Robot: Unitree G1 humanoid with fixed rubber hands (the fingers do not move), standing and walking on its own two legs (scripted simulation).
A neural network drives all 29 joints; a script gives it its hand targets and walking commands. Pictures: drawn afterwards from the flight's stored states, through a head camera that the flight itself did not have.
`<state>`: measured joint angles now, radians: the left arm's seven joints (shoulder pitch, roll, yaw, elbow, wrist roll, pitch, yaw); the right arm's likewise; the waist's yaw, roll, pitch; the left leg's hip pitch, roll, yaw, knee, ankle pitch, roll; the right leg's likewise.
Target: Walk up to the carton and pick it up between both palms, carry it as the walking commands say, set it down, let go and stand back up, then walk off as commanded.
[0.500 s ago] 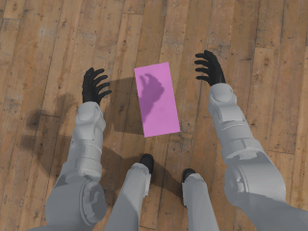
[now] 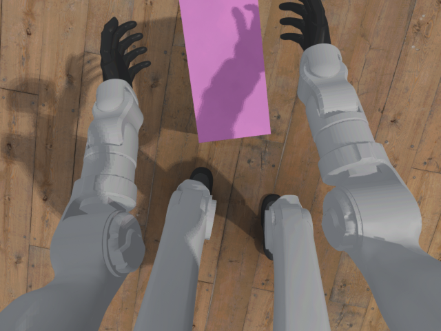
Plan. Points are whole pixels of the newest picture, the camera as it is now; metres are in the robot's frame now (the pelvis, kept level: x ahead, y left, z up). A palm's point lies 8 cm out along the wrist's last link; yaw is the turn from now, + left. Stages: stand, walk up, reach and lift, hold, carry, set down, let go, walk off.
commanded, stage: reach and lift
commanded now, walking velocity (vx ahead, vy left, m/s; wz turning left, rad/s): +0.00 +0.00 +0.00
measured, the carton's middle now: (227, 76) +0.52 +0.07 -0.41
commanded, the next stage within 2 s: none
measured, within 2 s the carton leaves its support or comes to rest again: leaves its support in 1.86 s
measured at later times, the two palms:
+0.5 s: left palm (143, 84) +0.46 +0.22 -0.26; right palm (302, 58) +0.53 -0.07 -0.26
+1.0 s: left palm (157, 92) +0.46 +0.22 -0.37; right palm (280, 70) +0.53 -0.05 -0.35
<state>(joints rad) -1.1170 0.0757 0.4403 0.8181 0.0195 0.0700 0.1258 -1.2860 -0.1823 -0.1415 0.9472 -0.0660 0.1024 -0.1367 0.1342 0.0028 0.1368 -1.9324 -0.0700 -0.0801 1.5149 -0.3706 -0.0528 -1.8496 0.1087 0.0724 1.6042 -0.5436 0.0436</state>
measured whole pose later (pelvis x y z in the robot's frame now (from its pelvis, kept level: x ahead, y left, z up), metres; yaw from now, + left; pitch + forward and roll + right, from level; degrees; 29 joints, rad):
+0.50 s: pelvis -0.03 -0.01 -0.11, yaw +0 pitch +38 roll +0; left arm -1.33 0.17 0.34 1.07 -0.05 0.08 0.14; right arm -1.48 -0.28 -0.12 1.20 0.02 0.10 -0.08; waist 0.15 -0.02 0.27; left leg -2.13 -0.09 -0.09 1.90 -0.42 -0.09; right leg -2.05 0.13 0.04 2.01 -0.62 0.04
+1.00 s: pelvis -0.01 +0.00 -0.14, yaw -1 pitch +37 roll +2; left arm -1.36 0.24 0.29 1.06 -0.23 -0.01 0.13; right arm -1.48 -0.27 0.11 0.97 0.11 0.07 -0.17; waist 0.14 -0.01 0.50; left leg -2.17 -0.04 -0.04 2.03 -0.49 -0.07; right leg -2.10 0.14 0.06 2.13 -0.67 0.04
